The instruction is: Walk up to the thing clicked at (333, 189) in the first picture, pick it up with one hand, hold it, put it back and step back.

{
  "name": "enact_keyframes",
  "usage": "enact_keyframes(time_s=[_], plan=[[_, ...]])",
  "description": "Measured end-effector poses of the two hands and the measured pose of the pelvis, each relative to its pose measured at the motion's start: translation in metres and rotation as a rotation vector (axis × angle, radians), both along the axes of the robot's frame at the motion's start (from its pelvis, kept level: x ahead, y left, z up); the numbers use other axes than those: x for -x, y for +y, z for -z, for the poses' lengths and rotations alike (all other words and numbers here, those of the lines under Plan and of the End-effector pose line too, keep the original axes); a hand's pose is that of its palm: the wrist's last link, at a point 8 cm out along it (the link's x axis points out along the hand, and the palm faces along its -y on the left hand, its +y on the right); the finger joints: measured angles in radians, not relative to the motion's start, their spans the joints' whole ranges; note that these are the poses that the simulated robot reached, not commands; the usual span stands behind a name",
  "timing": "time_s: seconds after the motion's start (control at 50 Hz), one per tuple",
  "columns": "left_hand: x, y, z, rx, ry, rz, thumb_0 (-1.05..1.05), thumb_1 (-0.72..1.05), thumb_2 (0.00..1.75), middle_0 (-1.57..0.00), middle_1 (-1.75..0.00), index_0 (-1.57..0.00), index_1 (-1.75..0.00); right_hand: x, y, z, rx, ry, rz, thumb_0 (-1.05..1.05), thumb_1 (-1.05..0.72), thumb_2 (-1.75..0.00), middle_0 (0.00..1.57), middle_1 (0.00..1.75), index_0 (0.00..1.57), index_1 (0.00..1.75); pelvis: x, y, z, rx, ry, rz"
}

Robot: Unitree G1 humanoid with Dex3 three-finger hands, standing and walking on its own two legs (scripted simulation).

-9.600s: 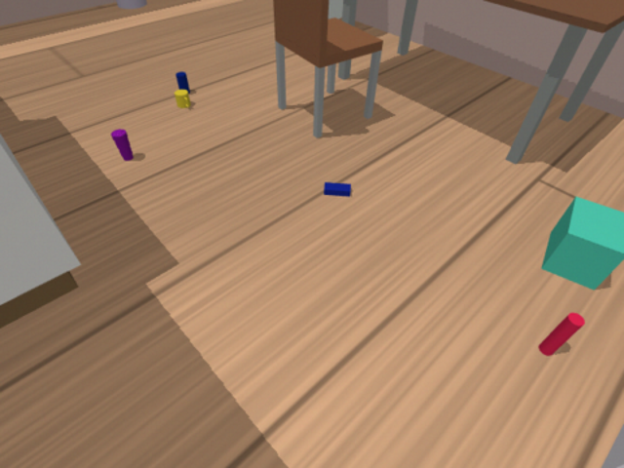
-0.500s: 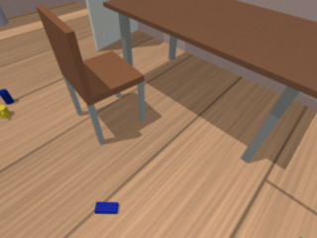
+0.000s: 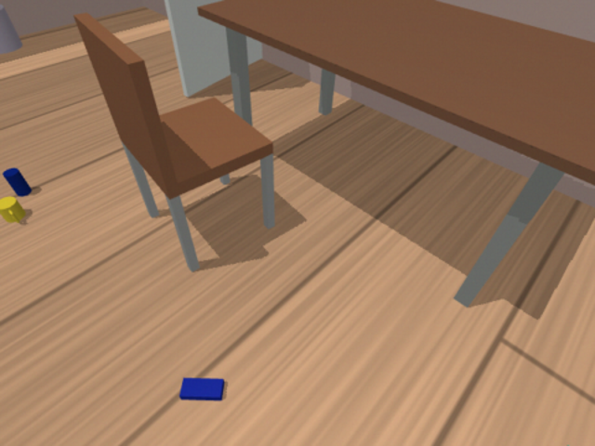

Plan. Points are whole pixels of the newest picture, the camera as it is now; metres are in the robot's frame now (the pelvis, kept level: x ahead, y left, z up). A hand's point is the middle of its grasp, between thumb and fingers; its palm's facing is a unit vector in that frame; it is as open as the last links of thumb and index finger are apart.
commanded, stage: stand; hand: left
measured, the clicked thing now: (202, 389) +0.47 +0.29 -0.77
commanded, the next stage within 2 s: walk up in 1.28 s
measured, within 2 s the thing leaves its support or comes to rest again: neither
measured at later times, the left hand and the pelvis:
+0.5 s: hand out of the picture +0.09 +0.24 -0.16, palm faces -0.04 -0.94 -0.34, open 7.4 cm; pelvis +0.01 -0.01 +0.00, yaw +0 degrees
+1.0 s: hand out of the picture +0.08 +0.24 -0.16, palm faces -0.02 -0.94 -0.34, open 7.4 cm; pelvis +0.01 -0.01 +0.00, yaw +0 degrees
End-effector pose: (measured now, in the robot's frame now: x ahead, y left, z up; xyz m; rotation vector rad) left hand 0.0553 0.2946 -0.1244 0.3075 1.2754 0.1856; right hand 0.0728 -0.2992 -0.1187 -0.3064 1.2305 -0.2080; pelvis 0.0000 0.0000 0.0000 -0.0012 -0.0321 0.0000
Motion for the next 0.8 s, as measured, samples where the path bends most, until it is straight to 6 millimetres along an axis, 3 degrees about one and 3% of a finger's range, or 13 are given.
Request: enact_keyframes(time_s=[0.26,0.6,0.8], plan=[[-0.009,-0.004,-0.003,-0.010,-0.008,0.008,0.01,0.91,0.90,-0.20,-0.30,-0.20,-0.30,-0.001,-0.005,0.003,-0.006,0.012,0.001,0.01,-0.90,-0.90,0.20,0.30,0.20,0.30,-0.005,-0.006,0.000,0.000,0.004,0.000],[-0.031,-0.011,-0.004,-0.006,-0.044,0.011,0.01,0.91,0.90,-0.20,-0.30,-0.20,-0.30,-0.018,-0.010,0.000,0.004,-0.009,-0.006,0.01,-0.90,-0.90,0.20,0.30,0.20,0.30,-0.016,-0.010,0.000,0.000,0.003,0.001],[-0.032,-0.010,-0.006,-0.012,-0.052,0.008,0.01,0.91,0.90,-0.20,-0.30,-0.20,-0.30,-0.022,-0.009,-0.001,0.002,-0.025,-0.015,0.01,-0.90,-0.90,0.20,0.30,0.20,0.30,-0.015,-0.011,0.000,0.000,-0.003,0.000]])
